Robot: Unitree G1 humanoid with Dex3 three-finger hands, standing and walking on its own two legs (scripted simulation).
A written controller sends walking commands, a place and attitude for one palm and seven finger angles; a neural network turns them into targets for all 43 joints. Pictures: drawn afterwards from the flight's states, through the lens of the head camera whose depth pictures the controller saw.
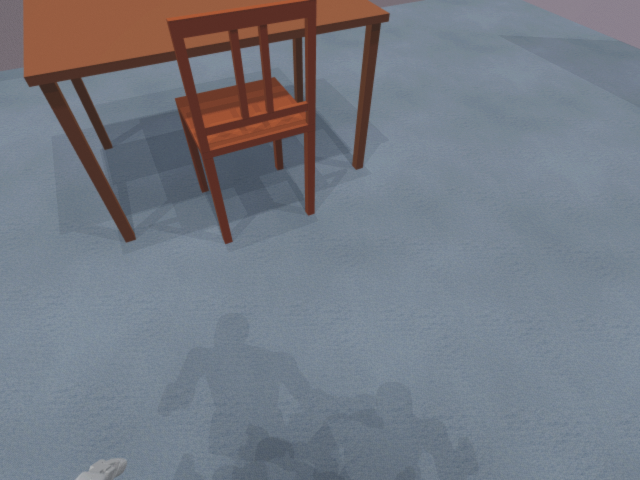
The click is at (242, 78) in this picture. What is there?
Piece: chair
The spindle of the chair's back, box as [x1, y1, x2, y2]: [228, 29, 248, 118]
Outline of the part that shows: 236,29 230,30 228,32 241,116 245,118 248,117 248,110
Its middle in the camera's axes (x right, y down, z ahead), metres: -0.25 -0.49 +1.17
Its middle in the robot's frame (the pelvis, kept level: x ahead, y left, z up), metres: +1.19 +0.31 -0.08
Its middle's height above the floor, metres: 0.69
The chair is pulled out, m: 0.00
